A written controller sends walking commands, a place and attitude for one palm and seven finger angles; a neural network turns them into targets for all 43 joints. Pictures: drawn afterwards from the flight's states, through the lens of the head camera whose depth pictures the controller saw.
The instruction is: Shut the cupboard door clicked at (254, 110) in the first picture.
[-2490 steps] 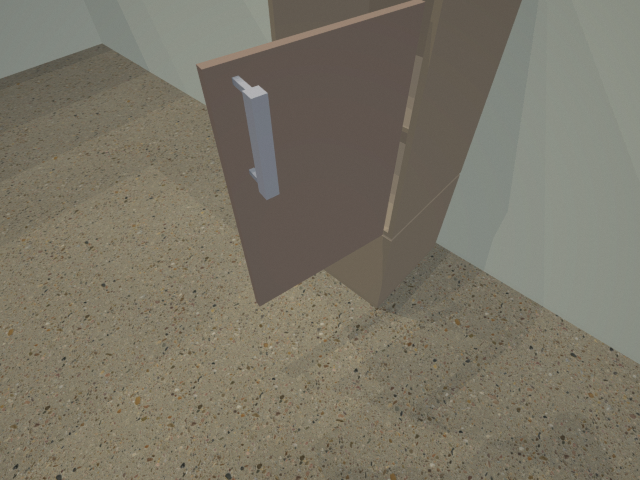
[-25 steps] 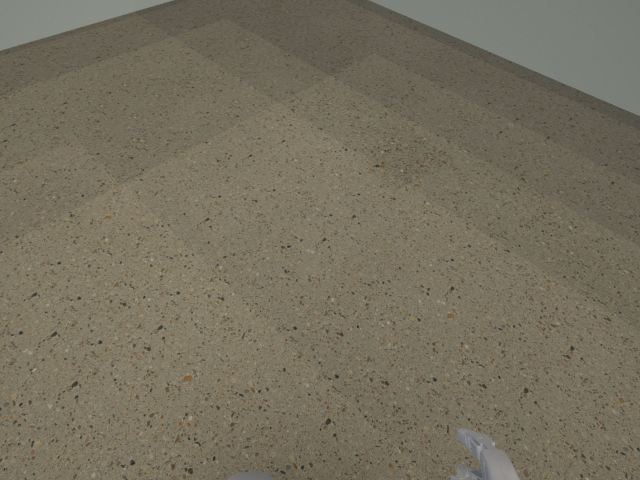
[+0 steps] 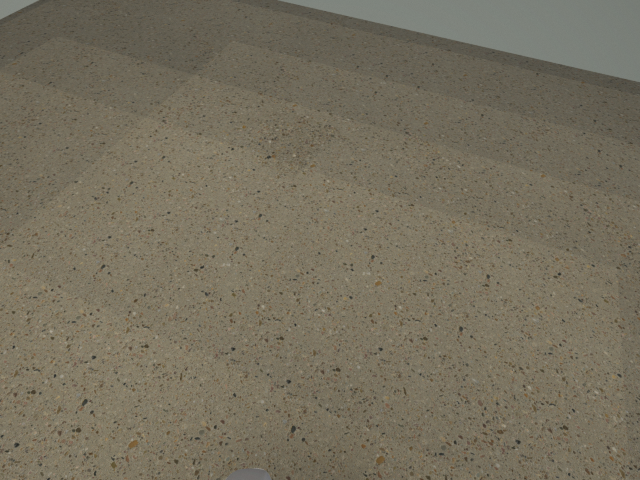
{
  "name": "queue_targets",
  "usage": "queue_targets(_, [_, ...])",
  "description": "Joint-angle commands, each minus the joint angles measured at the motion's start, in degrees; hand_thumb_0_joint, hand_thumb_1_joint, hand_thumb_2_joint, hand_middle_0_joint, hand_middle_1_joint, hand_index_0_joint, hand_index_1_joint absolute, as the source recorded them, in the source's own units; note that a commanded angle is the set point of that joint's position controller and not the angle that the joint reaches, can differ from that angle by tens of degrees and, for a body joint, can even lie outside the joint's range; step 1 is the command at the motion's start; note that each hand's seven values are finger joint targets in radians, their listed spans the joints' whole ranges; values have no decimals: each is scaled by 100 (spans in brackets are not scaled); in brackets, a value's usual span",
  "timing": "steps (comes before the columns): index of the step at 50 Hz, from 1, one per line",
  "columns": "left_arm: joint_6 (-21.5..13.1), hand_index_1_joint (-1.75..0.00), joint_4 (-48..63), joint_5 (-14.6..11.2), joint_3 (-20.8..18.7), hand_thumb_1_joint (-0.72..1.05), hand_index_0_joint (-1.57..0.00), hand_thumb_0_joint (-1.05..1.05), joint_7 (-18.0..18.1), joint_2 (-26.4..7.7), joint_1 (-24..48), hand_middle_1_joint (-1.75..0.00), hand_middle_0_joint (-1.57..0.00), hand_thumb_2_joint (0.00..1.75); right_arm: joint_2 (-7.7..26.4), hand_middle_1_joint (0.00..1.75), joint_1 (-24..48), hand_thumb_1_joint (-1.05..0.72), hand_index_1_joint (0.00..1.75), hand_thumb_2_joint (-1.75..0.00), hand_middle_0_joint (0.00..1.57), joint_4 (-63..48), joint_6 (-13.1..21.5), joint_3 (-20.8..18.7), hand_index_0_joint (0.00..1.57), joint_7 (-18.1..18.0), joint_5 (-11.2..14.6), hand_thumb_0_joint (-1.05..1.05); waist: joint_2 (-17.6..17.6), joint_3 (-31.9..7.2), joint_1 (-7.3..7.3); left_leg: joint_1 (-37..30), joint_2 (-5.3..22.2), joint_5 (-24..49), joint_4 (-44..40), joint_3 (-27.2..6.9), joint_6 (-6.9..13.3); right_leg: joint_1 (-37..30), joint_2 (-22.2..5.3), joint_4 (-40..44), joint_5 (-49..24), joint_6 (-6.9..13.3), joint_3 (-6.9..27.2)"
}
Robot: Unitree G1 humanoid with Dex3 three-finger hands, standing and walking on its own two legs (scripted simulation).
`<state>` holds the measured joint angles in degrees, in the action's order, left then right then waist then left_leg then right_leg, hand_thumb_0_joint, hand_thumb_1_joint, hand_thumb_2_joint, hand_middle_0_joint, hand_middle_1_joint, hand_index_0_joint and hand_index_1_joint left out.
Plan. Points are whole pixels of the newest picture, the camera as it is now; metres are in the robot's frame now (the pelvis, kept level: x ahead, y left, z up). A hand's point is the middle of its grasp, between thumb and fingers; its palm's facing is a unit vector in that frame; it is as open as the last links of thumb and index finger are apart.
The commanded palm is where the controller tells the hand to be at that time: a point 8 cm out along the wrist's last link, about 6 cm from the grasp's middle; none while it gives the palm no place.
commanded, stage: turn to face it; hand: left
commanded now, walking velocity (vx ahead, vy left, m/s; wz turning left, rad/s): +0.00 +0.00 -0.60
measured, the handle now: out of the picture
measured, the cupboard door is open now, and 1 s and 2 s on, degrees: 15 15 15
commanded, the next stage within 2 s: none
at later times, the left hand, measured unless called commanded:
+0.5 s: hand (230, 433) +0.19 +0.14 -0.15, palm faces -0.31 -0.91 -0.27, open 7.4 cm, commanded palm none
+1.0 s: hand (250, 399) +0.24 +0.12 -0.16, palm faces -0.53 -0.82 -0.22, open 7.4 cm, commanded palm none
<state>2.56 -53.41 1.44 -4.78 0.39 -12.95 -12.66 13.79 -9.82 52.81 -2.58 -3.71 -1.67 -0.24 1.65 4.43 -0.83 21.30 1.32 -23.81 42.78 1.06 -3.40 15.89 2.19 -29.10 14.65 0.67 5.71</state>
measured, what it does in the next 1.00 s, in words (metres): steps on the spot, turning right: left foot, then right foot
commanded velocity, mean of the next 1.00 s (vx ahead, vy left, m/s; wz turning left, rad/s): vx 0.00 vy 0.00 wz -0.60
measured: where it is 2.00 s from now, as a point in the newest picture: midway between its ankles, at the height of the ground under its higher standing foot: outside the picture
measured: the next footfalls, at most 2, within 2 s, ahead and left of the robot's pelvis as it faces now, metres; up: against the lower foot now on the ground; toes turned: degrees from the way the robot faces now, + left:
left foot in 0.04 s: +0.05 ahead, +0.14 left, +0.00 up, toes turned -1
right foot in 0.38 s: +0.01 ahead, -0.12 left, +0.00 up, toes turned -18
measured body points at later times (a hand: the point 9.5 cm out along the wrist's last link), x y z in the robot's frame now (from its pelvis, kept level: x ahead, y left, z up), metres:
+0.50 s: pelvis +0.01 -0.01 -0.01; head +0.06 -0.05 +0.44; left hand +0.21 +0.19 -0.13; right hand -0.02 -0.28 -0.16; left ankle +0.01 +0.13 -0.67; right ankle -0.02 -0.11 -0.74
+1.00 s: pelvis +0.04 +0.00 +0.00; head +0.10 -0.02 +0.45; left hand +0.27 +0.17 -0.14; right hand -0.04 -0.25 -0.13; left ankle +0.10 +0.11 -0.74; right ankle -0.04 -0.10 -0.69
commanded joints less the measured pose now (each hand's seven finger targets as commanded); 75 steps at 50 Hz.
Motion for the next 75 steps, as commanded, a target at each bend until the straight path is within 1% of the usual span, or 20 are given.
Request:
queue_targets(1, [-33, -30, 554, -82, -174, 90, -20, 0, 1, -808, 269, -30, -20, 90, 693, 30, -732, -90, 30, -90, 20, -321, 288, -35, 20, -55, -46, 0, -247, -914, 297, -1611, 625, 1356, -2321, -597, 208, 466, -527, -346, -1144, 225, 827])
queue_targets(2, [-17, -30, 684, -120, -106, 90, -20, 0, -60, -504, 144, -30, -20, 90, 1264, 30, -790, -90, 30, -90, 20, -389, 307, -132, 20, -73, -135, 0, -1782, -896, 245, -1916, 1965, 2063, -2618, -1965, 837, 1312, 162, -1427, 1005, -108, -1])
queue_targets(3, [-36, -30, 811, -62, -100, 90, -20, 0, -90, -626, 279, -30, -20, 90, 1371, 30, -838, -90, 30, -90, 20, -502, 270, -133, 20, -93, -170, 0, -1594, -731, 316, -1380, 2578, 2296, -2643, -2283, 1356, 1277, 42, -2510, 2107, -195, -330])
queue_targets(8, [105, -30, 736, -32, -89, 90, -20, 0, -224, -556, 556, -30, -20, 90, 1011, 30, -450, -90, 30, -90, 20, -565, 283, -26, 20, -115, -192, 0, -1230, -515, 107, -1556, 1753, 4045, -2192, -521, 1124, 1431, -330, -3247, 1365, -382, -586])
queue_targets(17, [-23, -30, 785, -26, -55, 90, -20, 0, -242, -560, 359, -30, -20, 90, 1173, 30, -496, -90, 30, -90, 20, -483, 198, -173, 20, 10, -123, 0, -1190, -744, 23, -1241, 1686, 3391, -1140, 435, 640, -478, -111, 40, -174, -137, -1196])
queue_targets(19, [-149, -30, 571, 55, -241, 90, -20, 0, -123, -1474, -304, -30, -20, 90, 601, 30, -326, -90, 30, -90, 20, -763, 177, -72, 20, 76, -31, 0, 1257, -906, -282, 923, 605, -202, 799, 1108, -36, -2253, -1941, 984, -2489, 583, 1141])
queue_targets(20, [-140, -30, 511, -33, -266, 90, -20, 0, -54, -1708, -558, -30, -20, 90, 606, 30, -27, -90, 30, -90, 20, -932, 97, -14, 20, 46, -49, 0, 1242, -815, -471, 1269, 336, -1378, 1879, 439, -87, -1723, -2598, 921, -3551, 1173, 1682])
queue_targets(26, [-134, -30, 787, 9, -171, 90, -20, 0, 43, -1128, 452, -30, -20, 90, 449, 30, -176, -90, 30, -90, 20, -613, 43, -22, 20, 60, -57, 0, 564, -793, 119, 791, 345, -108, 1717, 14, -173, -858, -1484, 735, -2451, 967, 718])
queue_targets(34, [-83, -30, 671, -20, -226, 90, -20, 0, -12, -1149, 394, -30, -20, 90, 437, 30, -409, -90, 30, -90, 20, -630, 170, -23, 20, -1, -2, 0, 715, -787, 233, -529, -51, 630, -943, 84, -66, -242, -1164, 336, -2135, 701, 1363])
queue_targets(35, [-68, -30, 677, -37, -207, 90, -20, 0, -12, -1020, 500, -30, -20, 90, 510, 30, -663, -90, 30, -90, 20, -556, 216, -43, 20, -16, -6, 0, 531, -907, 372, -1125, 103, 1135, -1680, -10, -16, 48, -952, 34, -1777, 455, 1219])
queue_targets(37, [-44, -30, 860, -117, -95, 90, -20, 0, -88, -487, 209, -30, -20, 90, 1394, 30, -893, -90, 30, -90, 20, -613, 301, -169, 20, -63, -134, 0, -1945, -1097, 347, -2168, 2298, 2625, -2474, -2027, 983, 1523, 208, -1873, 1715, -163, -175])
queue_targets(38, [-45, -30, 882, -41, -106, 90, -20, 0, -101, -646, 322, -30, -20, 90, 1387, 30, -910, -90, 30, -90, 20, -645, 283, -151, 20, -81, -172, 0, -1522, -959, 412, -1774, 2657, 2807, -2445, -2135, 1378, 1515, 27, -3000, 2232, -208, -283])
queue_targets(43, [73, -30, 736, -36, -118, 90, -20, 0, -246, -492, 442, -30, -20, 90, 965, 30, -421, -90, 30, -90, 20, -738, 280, -48, 20, -115, -182, 0, -1254, -677, 161, -1694, 1771, 4067, -2080, -379, 1116, 1488, -345, -3346, 1387, -403, -623])
queue_targets(52, [-27, -30, 716, -21, -71, 90, -20, 0, -270, -497, 288, -30, -20, 90, 1161, 30, -409, -90, 30, -90, 20, -578, 186, -191, 20, 4, -135, 0, -1294, -719, 77, -1303, 1762, 3235, -1248, 488, 714, -165, -112, -314, 162, -178, -1268])
queue_targets(53, [-72, -30, 604, -5, -120, 90, -20, 0, -245, -681, -86, -30, -20, 90, 1150, 30, -318, -90, 30, -90, 20, -606, 176, -204, 20, 32, -97, 0, -894, -840, -131, -895, 1577, 2742, -621, 695, 451, -874, -231, 368, -521, -62, -1083])
queue_targets(55, [-178, -30, 416, -2, -292, 90, -20, 0, -88, -1669, -683, -30, -20, 90, 501, 30, 88, -90, 30, -90, 20, -1032, 121, -43, 20, 81, -41, 0, 1464, -759, -451, 1274, 304, -1410, 1803, 722, -104, -1679, -2474, 965, -3342, 1065, 1801])
queue_targets(58, [-136, -30, 588, -18, -233, 90, -20, 0, 53, -1269, 40, -30, -20, 90, 688, 30, 189, -90, 30, -90, 20, -855, 86, -61, 20, -3, -49, 0, 1322, -551, -149, 1671, 556, -594, 2615, -266, -81, -1174, -1983, 1016, -1959, 1248, 1551])
queue_targets(70, [-93, -30, 631, -25, -206, 90, -20, 0, 3, -1149, 431, -30, -20, 90, 479, 30, -502, -90, 30, -90, 20, -614, 194, -15, 20, 12, 5, 0, 674, -872, 263, -643, 16, 884, -1279, 63, -79, -286, -1117, 232, -2070, 626, 1362])
queue_targets(73, [-65, -30, 879, -100, -81, 90, -20, 0, -80, -575, 232, -30, -20, 90, 1423, 30, -914, -90, 30, -90, 20, -658, 279, -161, 20, -54, -140, 0, -1867, -1034, 341, -2004, 2564, 2962, -2480, -2078, 1176, 1507, 177, -2320, 2150, -187, -317])
queue_targets(75, [-26, -30, 817, -13, -133, 90, -20, 0, -125, -695, 415, -30, -20, 90, 1242, 30, -646, -90, 30, -90, 20, -713, 300, -97, 20, -84, -192, 0, -1538, -806, 232, -1489, 2444, 3266, -2370, -1748, 1365, 1625, -180, -3643, 1989, -269, -275])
